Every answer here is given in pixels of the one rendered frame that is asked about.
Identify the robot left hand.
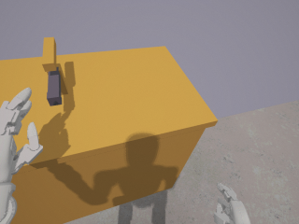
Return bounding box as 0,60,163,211
0,87,43,183

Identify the robot right hand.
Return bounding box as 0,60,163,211
214,182,251,224

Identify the tap lever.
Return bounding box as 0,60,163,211
47,66,63,106

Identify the left robot forearm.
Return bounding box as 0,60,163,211
0,182,18,224

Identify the counter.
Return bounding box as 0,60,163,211
0,37,218,224

